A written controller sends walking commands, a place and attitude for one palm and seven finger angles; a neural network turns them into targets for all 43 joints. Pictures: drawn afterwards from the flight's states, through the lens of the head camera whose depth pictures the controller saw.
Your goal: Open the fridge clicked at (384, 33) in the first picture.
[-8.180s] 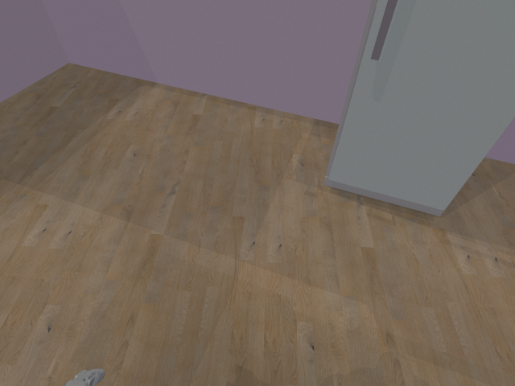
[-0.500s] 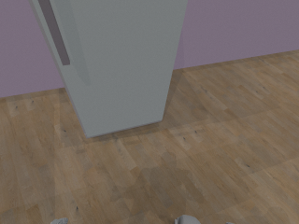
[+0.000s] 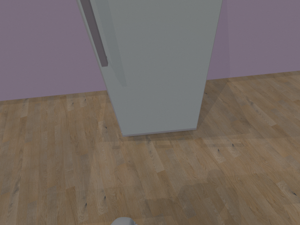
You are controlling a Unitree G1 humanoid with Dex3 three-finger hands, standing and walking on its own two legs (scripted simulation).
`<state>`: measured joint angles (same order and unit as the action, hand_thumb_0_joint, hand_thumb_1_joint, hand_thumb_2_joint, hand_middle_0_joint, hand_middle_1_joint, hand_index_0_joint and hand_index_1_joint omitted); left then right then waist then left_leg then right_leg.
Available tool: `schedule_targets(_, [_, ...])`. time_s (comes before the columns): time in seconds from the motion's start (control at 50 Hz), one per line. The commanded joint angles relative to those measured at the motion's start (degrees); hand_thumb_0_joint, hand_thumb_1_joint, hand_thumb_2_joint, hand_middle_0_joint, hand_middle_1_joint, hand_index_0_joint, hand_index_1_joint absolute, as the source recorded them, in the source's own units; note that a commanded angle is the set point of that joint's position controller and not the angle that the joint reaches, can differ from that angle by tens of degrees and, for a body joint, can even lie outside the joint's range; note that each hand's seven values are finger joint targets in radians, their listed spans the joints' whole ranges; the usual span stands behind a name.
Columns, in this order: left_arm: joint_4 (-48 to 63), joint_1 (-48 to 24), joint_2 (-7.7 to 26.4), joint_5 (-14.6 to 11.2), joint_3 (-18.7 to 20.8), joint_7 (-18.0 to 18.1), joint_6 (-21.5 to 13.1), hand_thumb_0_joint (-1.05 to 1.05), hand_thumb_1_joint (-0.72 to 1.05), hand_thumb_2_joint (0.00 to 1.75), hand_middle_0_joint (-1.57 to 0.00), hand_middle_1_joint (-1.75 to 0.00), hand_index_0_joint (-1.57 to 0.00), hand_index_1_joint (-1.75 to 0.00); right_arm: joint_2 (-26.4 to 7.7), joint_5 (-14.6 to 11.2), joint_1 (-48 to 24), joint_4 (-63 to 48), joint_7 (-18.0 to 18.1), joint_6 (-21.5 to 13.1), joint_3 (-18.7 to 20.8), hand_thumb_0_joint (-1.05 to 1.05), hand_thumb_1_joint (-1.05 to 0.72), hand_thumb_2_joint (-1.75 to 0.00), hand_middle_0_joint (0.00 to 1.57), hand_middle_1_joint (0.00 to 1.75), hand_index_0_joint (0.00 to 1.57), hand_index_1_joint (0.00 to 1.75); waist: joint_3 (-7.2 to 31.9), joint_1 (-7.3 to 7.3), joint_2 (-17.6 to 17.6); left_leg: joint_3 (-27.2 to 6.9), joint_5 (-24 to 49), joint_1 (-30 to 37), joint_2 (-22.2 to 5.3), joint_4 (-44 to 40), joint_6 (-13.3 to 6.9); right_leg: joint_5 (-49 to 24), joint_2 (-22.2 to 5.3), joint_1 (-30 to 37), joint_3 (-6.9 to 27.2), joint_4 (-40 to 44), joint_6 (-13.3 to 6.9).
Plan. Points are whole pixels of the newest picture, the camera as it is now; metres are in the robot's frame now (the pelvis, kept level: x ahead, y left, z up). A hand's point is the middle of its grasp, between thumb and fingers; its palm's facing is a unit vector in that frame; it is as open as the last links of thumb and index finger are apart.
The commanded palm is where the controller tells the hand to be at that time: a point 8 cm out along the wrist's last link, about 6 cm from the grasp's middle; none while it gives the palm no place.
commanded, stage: take the last steps up to it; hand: left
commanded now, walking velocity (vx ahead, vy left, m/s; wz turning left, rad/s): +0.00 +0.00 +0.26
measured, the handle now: (90, 10) +0.80 +0.25 +0.22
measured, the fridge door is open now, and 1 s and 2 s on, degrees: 0 0 0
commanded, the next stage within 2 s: come to a stop and stand still in 1.18 s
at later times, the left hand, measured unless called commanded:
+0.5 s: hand out of the picture +0.03 +0.24 -0.18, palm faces +0.12 -0.97 -0.18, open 7.4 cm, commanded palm none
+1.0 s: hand (109, 205) +0.21 +0.16 -0.17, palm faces +0.12 -0.97 -0.21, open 7.2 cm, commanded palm none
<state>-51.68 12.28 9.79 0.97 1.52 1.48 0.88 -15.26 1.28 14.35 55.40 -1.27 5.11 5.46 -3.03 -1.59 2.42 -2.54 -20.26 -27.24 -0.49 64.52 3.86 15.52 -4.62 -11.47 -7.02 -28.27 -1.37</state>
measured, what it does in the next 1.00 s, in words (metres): walks ahead: left foot, then right foot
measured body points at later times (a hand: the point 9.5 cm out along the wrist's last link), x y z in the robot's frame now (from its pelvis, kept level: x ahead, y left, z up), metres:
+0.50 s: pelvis +0.04 +0.05 +0.00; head +0.04 +0.06 +0.45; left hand +0.03 +0.29 -0.16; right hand +0.06 -0.19 -0.15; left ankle -0.05 +0.15 -0.74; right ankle +0.10 -0.09 -0.67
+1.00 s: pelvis +0.20 -0.02 +0.00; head +0.21 -0.03 +0.45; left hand +0.21 +0.21 -0.15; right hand +0.26 -0.25 -0.16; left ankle +0.24 +0.13 -0.68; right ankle +0.22 -0.09 -0.74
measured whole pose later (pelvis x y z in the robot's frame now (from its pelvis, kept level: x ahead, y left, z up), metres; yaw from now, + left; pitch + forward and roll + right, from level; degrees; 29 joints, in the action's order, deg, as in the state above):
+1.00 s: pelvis +0.20 -0.02 +0.00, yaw +4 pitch -1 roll +0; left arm -62.3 16.0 8.8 1.0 2.2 0.8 -3.5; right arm -10.1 1.5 14.2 59.7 -0.5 0.0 3.7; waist -0.6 -0.6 1.6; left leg 3.4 -13.1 -30.5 -6.9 56.8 1.2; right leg 11.6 0.6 -9.5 -10.0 -21.5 -4.2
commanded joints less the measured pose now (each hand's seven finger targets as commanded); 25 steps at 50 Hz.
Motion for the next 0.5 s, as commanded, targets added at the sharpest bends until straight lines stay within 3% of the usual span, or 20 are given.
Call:
schedule_targets(0.0, [2.0,3.9,12.1,0.6,3.3,0.6,-1.5,0.0,0.9,0.9,-0.2,-0.3,-0.2,-0.3,-2.1,-0.3,-5.2,-4.4,0.2,-1.7,-0.2,0.0,-0.9,-0.9,0.2,0.3,0.2,0.3,0.7,3.62,-13.2,2.3,-4.3,-1.4,-0.7,-8.5,0.4,-14.8,-13.5,4.2,10.2,10.7,-5.9])
schedule_targets(0.08, [-0.4,6.6,13.6,1.0,3.8,0.4,-1.5,0.0,0.9,0.9,-0.2,-0.3,-0.2,-0.3,-0.4,-0.8,-6.6,-4.0,0.6,-2.7,-1.6,0.0,-0.9,-0.9,0.2,0.3,0.2,0.3,4.2,5.03,-14.8,5.1,-7.3,4.6,0.0,-20.6,-0.5,-23.1,-14.5,7.2,10.0,7.7,-6.9])
schedule_targets(0.12, [-1.8,6.7,13.4,0.9,3.6,0.2,-1.6,0.0,0.9,0.9,-0.2,-0.3,-0.2,-0.3,0.0,-0.7,-4.1,-3.1,0.7,-3.6,-2.0,0.0,-0.9,-0.9,0.2,0.3,0.2,0.3,5.4,3.93,-14.5,6.6,-4.6,10.2,0.5,-28.3,-1.2,-16.1,-13.9,5.7,10.0,7.4,-5.5])
schedule_targets(0.16, [-2.5,5.0,12.5,0.2,3.3,-0.1,-1.4,0.0,0.9,0.9,-0.2,-0.3,-0.2,-0.3,-0.6,-0.4,1.4,-0.9,0.8,-4.8,-2.1,0.0,-0.9,-0.9,0.2,0.3,0.2,0.3,6.5,1.03,-10.8,7.6,3.9,22.3,0.9,-41.9,-2.4,-1.6,-10.4,-1.4,6.4,3.9,-2.0])
schedule_targets(0.18, [-2.1,4.7,9.7,-0.4,2.6,-0.5,-1.1,0.0,0.9,0.9,-0.2,-0.3,-0.2,-0.3,-4.3,-0.2,4.4,0.1,1.1,-5.6,-1.5,0.0,-0.9,-0.9,0.2,0.3,0.2,0.3,7.2,-0.52,-1.0,-1.0,1.6,30.5,-5.9,-46.9,-4.7,7.3,-6.4,-10.6,2.9,-4.3,0.7])
schedule_targets(0.2, [-0.6,3.7,5.6,-0.3,1.7,-1.1,-1.1,0.0,0.9,0.9,-0.2,-0.3,-0.2,-0.3,-9.9,0.3,7.3,0.6,1.4,-5.6,-0.1,0.0,-0.9,-0.9,0.2,0.3,0.2,0.3,5.8,-2.18,15.3,-18.0,-4.6,34.2,-18.9,-51.5,-9.4,17.0,0.4,-23.4,-2.5,-17.4,3.7])
schedule_targets(0.22, [0.5,-0.5,6.2,0.4,1.5,-1.0,-1.1,0.0,0.9,0.9,-0.2,-0.3,-0.2,-0.3,-11.0,0.4,9.1,1.0,1.6,-5.2,0.0,0.0,-0.9,-0.9,0.2,0.3,0.2,0.3,1.1,-3.9,13.3,-22.5,-7.6,29.2,-23.1,-54.7,-13.8,18.3,0.2,-26.9,1.3,-24.6,3.0])
schedule_targets(0.24, [0.2,-1.0,7.0,0.7,1.8,-1.3,-1.3,0.0,0.9,0.9,-0.2,-0.3,-0.2,-0.3,-9.1,0.6,7.0,0.7,1.8,-5.3,-0.7,0.0,-0.9,-0.9,0.2,0.3,0.2,0.3,-1.4,-2.74,9.2,-20.5,-12.8,25.0,-22.1,-56.1,-14.8,14.9,-1.5,-26.6,3.5,-27.8,2.2])
schedule_targets(0.26, [-1.3,-1.6,6.7,1.1,1.9,-1.6,-0.9,0.0,0.9,0.9,-0.2,-0.3,-0.2,-0.3,-6.4,0.5,5.4,1.0,2.3,-5.9,-1.4,0.0,-0.9,-0.9,0.2,0.3,0.2,0.3,-4.0,-2.11,11.6,-17.4,-10.7,22.8,-18.7,-56.9,-13.0,11.0,-1.6,-27.1,4.5,-30.2,2.6])
schedule_targets(0.28, [-2.6,-0.8,6.9,0.9,2.0,-2.0,-1.0,0.0,0.9,0.9,-0.2,-0.3,-0.2,-0.3,-4.5,0.3,3.8,0.8,2.6,-6.2,-2.0,0.0,-0.9,-0.9,0.2,0.3,0.2,0.3,-6.3,-1.1,10.7,-13.8,-5.5,21.2,-16.8,-56.6,-12.0,7.2,-1.9,-26.6,5.2,-31.7,2.6])
schedule_targets(0.32, [-4.5,1.7,6.5,0.7,1.8,-2.7,-1.4,0.0,0.9,0.9,-0.2,-0.3,-0.2,-0.3,-3.2,0.0,4.0,1.2,2.8,-7.2,-2.6,0.0,-0.9,-0.9,0.2,0.3,0.2,0.3,-6.2,0.12,7.8,-8.7,6.1,22.2,-14.6,-55.7,-11.7,3.0,-1.8,-25.6,4.6,-33.4,3.3])
schedule_targets(0.36, [-5.5,2.4,5.9,0.6,1.6,-2.7,-1.4,0.0,0.9,0.9,-0.2,-0.3,-0.2,-0.3,-3.0,-0.2,6.6,2.1,3.0,-7.9,-2.5,0.0,-0.9,-0.9,0.2,0.3,0.2,0.3,-4.6,0.35,5.9,-5.4,18.3,25.9,-13.8,-53.9,-12.0,1.1,-1.3,-26.2,4.0,-33.9,3.9])
schedule_targets(0.4, [-5.5,1.4,5.8,0.4,1.7,-2.6,-1.4,0.0,0.9,0.9,-0.2,-0.3,-0.2,-0.3,-2.5,-0.3,8.9,3.0,3.2,-8.3,-2.3,0.0,-0.9,-0.9,0.2,0.3,0.2,0.3,-3.7,0.09,4.2,-4.0,25.2,28.6,-14.2,-52.9,-12.4,0.1,-1.4,-27.6,3.7,-33.7,4.2])
schedule_targets(0.48, [-3.7,-3.4,4.7,0.1,1.4,-2.9,-1.1,0.0,0.9,0.9,-0.2,-0.3,-0.2,-0.3,-2.5,0.0,10.7,4.4,3.4,-8.5,-2.1,0.0,-0.9,-0.9,0.2,0.3,0.2,0.3,-6.1,-0.41,5.3,-2.5,25.5,28.1,-15.6,-53.1,-13.1,-1.1,-2.6,-28.3,3.5,-26.1,4.3])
